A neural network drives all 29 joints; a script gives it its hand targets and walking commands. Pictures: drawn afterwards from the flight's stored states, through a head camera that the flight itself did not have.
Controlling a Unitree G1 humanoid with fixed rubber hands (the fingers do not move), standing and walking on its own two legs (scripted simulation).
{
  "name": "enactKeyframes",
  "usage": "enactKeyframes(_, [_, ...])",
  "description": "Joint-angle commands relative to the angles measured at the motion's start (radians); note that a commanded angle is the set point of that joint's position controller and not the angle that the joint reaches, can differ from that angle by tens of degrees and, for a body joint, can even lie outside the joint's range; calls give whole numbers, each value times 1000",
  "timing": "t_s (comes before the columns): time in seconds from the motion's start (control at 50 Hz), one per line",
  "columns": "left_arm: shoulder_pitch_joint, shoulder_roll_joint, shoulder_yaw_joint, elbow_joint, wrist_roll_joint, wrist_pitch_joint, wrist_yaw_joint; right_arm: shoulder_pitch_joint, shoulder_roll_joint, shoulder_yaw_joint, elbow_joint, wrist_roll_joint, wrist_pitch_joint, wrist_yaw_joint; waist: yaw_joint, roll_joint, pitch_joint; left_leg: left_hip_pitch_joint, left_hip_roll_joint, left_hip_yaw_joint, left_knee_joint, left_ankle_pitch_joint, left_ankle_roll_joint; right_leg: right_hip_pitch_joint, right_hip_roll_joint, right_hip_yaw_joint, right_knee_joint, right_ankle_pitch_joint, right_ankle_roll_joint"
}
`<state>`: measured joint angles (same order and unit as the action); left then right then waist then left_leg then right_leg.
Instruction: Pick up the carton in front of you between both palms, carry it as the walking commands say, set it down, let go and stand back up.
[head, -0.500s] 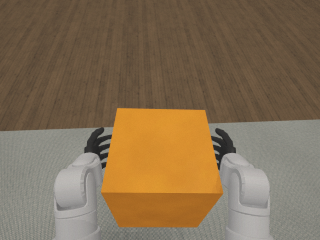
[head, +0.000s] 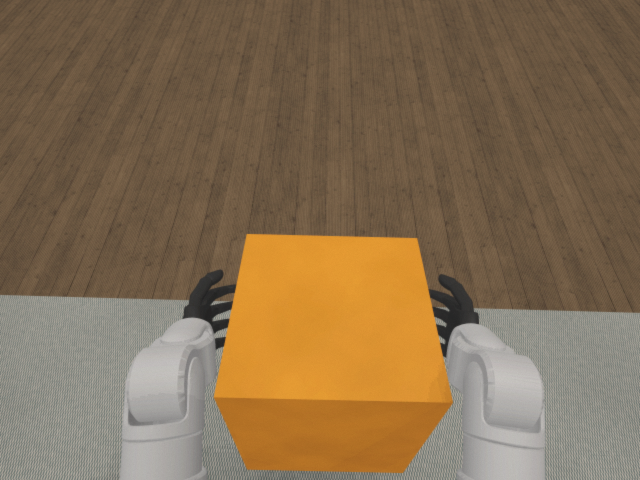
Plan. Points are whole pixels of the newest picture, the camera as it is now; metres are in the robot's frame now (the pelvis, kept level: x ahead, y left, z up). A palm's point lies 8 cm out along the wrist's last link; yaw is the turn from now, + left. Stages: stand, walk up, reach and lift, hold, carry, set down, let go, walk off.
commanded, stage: carry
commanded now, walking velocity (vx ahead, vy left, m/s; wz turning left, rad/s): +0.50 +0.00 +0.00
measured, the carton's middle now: (328, 359) +0.26 +0.00 -0.01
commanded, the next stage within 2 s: none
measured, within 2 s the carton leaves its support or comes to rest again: neither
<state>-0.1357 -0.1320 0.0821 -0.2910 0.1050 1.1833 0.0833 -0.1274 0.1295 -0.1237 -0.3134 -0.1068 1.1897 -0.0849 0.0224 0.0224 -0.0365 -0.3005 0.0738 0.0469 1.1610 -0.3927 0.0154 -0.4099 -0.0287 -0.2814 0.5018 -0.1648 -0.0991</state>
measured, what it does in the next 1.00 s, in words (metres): walks ahead: left foot, then right foot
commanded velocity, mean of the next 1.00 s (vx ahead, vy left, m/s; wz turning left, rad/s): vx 0.50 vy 0.00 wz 0.00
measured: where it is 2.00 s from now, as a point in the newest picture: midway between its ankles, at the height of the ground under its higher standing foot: (330, 184)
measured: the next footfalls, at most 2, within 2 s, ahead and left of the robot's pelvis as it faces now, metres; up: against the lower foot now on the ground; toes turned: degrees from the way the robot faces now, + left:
left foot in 0.38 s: +0.47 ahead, +0.11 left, +0.00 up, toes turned +10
right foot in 0.88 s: +0.80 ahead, -0.09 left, +0.01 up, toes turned -12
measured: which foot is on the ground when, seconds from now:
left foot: up 0.00-0.36, down 0.38-0.92, up 0.94-1.00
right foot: down 0.00-0.42, up 0.44-0.86, down 0.88-1.00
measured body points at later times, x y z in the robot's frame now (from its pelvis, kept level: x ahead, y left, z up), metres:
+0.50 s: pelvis +0.35 +0.04 +0.00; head +0.37 +0.05 +0.45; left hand +0.64 +0.17 +0.07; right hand +0.62 -0.13 +0.08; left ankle +0.43 +0.11 -0.73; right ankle +0.17 -0.07 -0.63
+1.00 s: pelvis +0.68 -0.01 -0.01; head +0.72 -0.03 +0.44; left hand +1.05 +0.13 +0.15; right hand +1.05 -0.17 +0.14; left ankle +0.52 +0.12 -0.62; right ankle +0.76 -0.08 -0.73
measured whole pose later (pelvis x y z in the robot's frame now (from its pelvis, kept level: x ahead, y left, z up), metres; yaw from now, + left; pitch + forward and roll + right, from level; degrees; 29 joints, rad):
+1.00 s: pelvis +0.68 -0.01 -0.01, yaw -2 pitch +4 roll +0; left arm -0.70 -0.02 0.19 -0.16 0.04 1.36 0.14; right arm -0.70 -0.02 -0.21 -0.17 -0.04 1.38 -0.13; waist 0.05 0.03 0.02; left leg -0.37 0.04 0.02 1.25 -0.43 0.04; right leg -0.48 -0.02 -0.21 0.60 -0.25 -0.11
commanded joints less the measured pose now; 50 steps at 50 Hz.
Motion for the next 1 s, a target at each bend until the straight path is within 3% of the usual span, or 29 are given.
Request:
enactKeyframes(0.0, [-450,-995,-730,-140,-412,-32,-260,-442,979,758,-95,398,-32,266,-9,-61,-363,-306,64,-48,34,110,17,508,-313,415,-261,195,-32])
enactKeyframes(0.06, [-405,-980,-737,-153,-419,-41,-272,-379,990,766,-82,371,-55,251,-8,-123,-343,-297,48,12,-107,160,-2,477,-271,299,-300,172,-18])
enactKeyframes(0.16, [-368,-903,-723,-176,-417,-34,-282,-370,940,778,-128,362,-55,230,-6,-161,-230,-375,34,96,-385,279,-30,505,-224,190,-323,252,-26])
enactKeyframes(0.28, [-358,-794,-681,-185,-383,18,-254,-406,826,762,-174,393,13,230,-1,-173,-113,-285,-4,170,-629,398,6,507,-208,113,-317,367,-5])
enactKeyframes(0.32, [-375,-774,-673,-183,-375,37,-247,-416,802,748,-165,398,34,233,-8,-183,-130,-173,-23,190,-652,379,24,517,-209,85,-231,498,15])
enactKeyframes(0.36, [-411,-758,-670,-190,-377,55,-242,-411,790,725,-140,394,48,236,-39,-131,-226,137,-103,261,-698,267,24,424,-147,12,68,574,58])
enactKeyframes(0.38, [-430,-749,-670,-187,-374,62,-242,-419,783,715,-138,391,55,238,-57,-43,-290,346,32,83,-721,153,30,251,-126,39,285,329,81])
enactKeyframes(0.4, [-461,-761,-681,-208,-384,76,-240,-428,773,698,-101,382,49,244,-59,245,-391,578,326,-437,-850,-55,190,-70,-4,84,626,58,133])
enactKeyframes(0.42, [-489,-760,-685,-216,-386,74,-242,-432,819,704,-104,404,48,247,-51,288,-372,576,359,-570,-968,128,216,-213,44,197,784,-290,117])
enactKeyframes(0.44, [-507,-802,-693,-201,-395,68,-244,-463,841,710,-128,418,45,247,-50,210,-361,541,335,-439,-924,289,200,-242,-19,264,860,-274,88])
enactKeyframes(0.48, [-532,-870,-698,-211,-405,51,-244,-516,903,724,-164,431,33,249,-41,30,-356,432,285,-239,-890,466,142,-219,-95,287,779,-166,62])
enactKeyframes(0.52, [-525,-899,-705,-217,-403,41,-237,-536,921,731,-192,438,27,249,-32,59,-366,366,242,-121,-917,424,102,-168,-103,262,669,-94,69])
enactKeyframes(0.66, [-540,-829,-704,-243,-384,53,-205,-540,811,712,-225,437,54,252,-39,108,-263,416,184,30,-966,482,117,-262,-77,153,311,39,105])
enactKeyframes(0.72, [-654,-746,-696,-244,-403,82,-198,-636,723,696,-211,433,77,237,-45,115,-203,411,159,73,-946,530,120,-250,-50,111,169,90,89])
enactKeyframes(0.8, [-854,-644,-656,-165,-439,131,-189,-822,604,655,-125,422,116,202,-52,139,-160,402,167,94,-888,593,111,-175,-24,94,77,120,38])
enactKeyframes(0.84, [-937,-614,-610,-94,-451,153,-181,-931,585,631,-67,433,141,186,-22,135,-212,380,146,139,-718,750,90,-6,29,55,39,67,16])
enactKeyframes(0.86, [-964,-602,-579,-50,-454,162,-177,-988,583,620,-41,441,153,180,21,79,-288,313,96,182,-524,760,60,197,77,18,5,26,17])
enactKeyframes(0.88, [-997,-589,-548,-16,-454,171,-174,-1049,579,606,-14,447,164,174,63,-42,-387,133,60,172,-272,523,33,433,-60,199,-23,-90,17])
enactKeyframes(0.9, [-1062,-557,-521,22,-446,173,-172,-1118,626,606,1,472,175,167,55,-333,-493,-201,-82,115,53,145,-13,684,-350,726,-115,-222,-148])
enactKeyframes(0.92, [-1111,-612,-518,52,-476,176,-171,-1190,622,588,32,472,177,164,67,-349,-469,-365,-124,-16,211,-95,1,701,-350,851,-227,-145,-172])
enactKeyframes(0.94, [-1167,-648,-513,55,-501,179,-173,-1225,659,573,64,478,177,161,46,-258,-437,-411,-63,-69,266,-51,37,654,-306,713,-191,-10,-128])
enactKeyframes(0.98, [-1289,-746,-511,70,-526,174,-181,-1304,740,552,96,494,175,158,36,-107,-454,-442,-8,-74,255,17,55,604,-289,558,-107,213,-110])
